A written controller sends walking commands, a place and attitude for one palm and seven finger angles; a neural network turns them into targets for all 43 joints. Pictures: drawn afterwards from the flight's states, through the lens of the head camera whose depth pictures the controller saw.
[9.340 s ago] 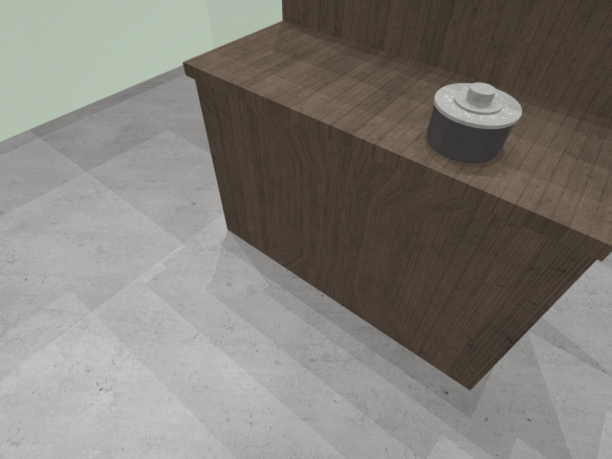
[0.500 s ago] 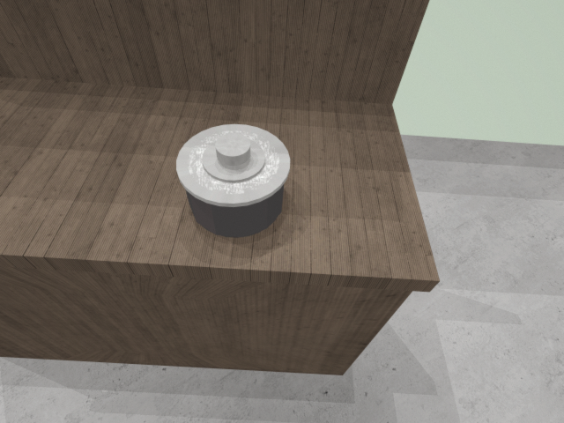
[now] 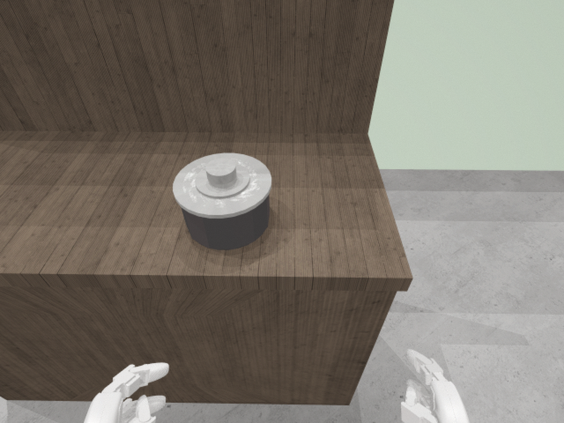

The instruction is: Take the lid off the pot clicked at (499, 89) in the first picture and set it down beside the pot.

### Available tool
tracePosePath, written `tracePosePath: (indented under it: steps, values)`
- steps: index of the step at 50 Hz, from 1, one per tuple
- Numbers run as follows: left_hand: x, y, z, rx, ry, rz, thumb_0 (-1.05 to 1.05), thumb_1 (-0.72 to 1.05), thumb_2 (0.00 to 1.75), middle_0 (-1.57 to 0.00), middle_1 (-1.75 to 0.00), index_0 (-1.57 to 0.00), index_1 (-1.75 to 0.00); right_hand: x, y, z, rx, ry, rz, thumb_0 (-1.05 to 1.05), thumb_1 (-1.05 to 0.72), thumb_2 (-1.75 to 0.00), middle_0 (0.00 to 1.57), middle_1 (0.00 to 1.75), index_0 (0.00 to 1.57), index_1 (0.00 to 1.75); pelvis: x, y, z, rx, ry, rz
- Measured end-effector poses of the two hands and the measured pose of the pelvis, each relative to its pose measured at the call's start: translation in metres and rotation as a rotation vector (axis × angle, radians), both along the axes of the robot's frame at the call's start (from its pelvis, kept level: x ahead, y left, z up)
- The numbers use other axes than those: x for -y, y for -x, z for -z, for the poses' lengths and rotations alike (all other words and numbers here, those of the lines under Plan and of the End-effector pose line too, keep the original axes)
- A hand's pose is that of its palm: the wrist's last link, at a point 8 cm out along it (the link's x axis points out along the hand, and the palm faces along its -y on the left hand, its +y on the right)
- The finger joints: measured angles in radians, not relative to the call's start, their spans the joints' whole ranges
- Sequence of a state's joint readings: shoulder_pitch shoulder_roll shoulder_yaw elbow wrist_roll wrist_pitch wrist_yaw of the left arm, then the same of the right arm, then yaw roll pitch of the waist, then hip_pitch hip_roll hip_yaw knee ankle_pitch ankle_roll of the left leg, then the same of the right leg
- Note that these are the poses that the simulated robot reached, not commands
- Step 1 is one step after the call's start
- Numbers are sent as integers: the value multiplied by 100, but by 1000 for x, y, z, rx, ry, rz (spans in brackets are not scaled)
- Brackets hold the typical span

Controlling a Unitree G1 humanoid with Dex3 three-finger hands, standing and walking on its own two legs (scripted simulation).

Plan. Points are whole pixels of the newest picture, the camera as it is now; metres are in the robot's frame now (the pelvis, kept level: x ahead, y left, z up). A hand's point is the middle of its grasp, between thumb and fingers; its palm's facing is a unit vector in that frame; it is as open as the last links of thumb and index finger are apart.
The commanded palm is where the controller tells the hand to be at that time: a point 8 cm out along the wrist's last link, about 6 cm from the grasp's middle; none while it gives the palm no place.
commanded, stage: lift the closed hand beside the body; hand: left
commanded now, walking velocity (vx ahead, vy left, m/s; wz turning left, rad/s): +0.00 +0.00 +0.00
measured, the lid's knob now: (221, 171) +0.49 +0.14 +0.12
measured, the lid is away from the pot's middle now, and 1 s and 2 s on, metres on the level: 0.00 0.00 0.00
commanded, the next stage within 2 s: raise the hand higher, near the body in 0.30 s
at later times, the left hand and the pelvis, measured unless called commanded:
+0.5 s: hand (105, 422) +0.12 +0.21 +0.05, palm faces +0.29 -0.87 -0.39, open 3.1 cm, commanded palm +0.07 +0.25 +0.08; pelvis -0.01 -0.03 +0.00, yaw +1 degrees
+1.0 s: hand (93, 366) +0.16 +0.22 +0.10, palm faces +0.33 -0.85 -0.42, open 3.1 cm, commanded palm +0.11 +0.25 +0.14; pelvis +0.02 -0.02 +0.00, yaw +1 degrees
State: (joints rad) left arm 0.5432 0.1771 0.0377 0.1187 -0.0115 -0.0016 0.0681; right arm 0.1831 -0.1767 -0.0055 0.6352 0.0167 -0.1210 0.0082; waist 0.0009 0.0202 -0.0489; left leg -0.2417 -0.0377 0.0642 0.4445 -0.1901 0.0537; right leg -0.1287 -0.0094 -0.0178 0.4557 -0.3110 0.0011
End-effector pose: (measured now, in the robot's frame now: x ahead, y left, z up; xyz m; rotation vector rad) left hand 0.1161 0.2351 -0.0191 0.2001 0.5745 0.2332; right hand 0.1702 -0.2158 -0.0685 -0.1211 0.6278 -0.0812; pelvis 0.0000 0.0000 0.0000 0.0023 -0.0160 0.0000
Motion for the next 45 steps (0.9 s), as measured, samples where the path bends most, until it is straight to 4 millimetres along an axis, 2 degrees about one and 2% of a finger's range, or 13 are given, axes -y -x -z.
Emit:
tracePosePath:
  steps: [4, 8, 12, 18, 23, 28, 34, 40, 45]
  values:
    - [-11, 25, -17, 71, -44, -67, 1, 90, 89, -71, -85, -71, -85, 11, -18, -23, 77, 70, -52, 2, -91, -90, 20, 29, 20, 30, 12, 12, 0, 18, 10, -22]
    - [-16, 41, -27, 92, -79, -115, 2, 90, 89, -88, -104, -88, -104, 19, -24, -29, 103, 108, -83, 1, -91, -90, 20, 29, 20, 30, 19, 22, -1, 31, 18, -37]
    - [-11, 47, -46, 152, -103, -106, 2, 90, 90, -105, -122, -104, -122, 23, -18, -25, 97, 111, -82, 1, -91, -90, 20, 29, 20, 30, 24, 23, -1, 39, 20, -41]
    - [-12, 42, -65, 201, -144, -94, 2, 90, 90, -121, -140, -121, -140, 24, 0, -8, 22, 85, -52, 2, -91, -90, 20, 29, 20, 30, 28, 18, -2, 51, 18, -32]
    - [-11, 32, -90, 258, -201, -51, 2, 90, 89, -127, -146, -126, -146, 23, 10, 5, -24, 59, -31, 2, -91, -90, 20, 30, 20, 30, 27, 10, -3, 54, 11, -22]
    - [-15, 27, -95, 238, -228, -40, 2, 90, 89, -129, -148, -128, -148, 24, 8, 11, -52, 43, -6, 2, -91, -90, 20, 30, 20, 30, 26, 3, -3, 48, 7, -12]
    - [-14, 16, -116, 301, -263, -14, 2, 90, 89, -129, -149, -129, -149, 24, -10, 6, -19, 56, -12, 2, -91, -90, 20, 30, 20, 30, 22, -6, -3, 39, 4, -9]
    - [-18, 9, -121, 325, -269, -19, 2, 90, 89, -130, -149, -129, -149, 20, -33, -5, 30, 58, -19, 2, -91, -90, 20, 30, 20, 30, 20, -12, -3, 35, 2, -10]
    - [-18, 1, -140, 403, -291, -8, 2, 89, 89, -130, -149, -129, -149, 12, -48, -12, 70, 58, -46, 2, -91, -90, 20, 29, 20, 30, 17, -16, -3, 34, 1, -13]
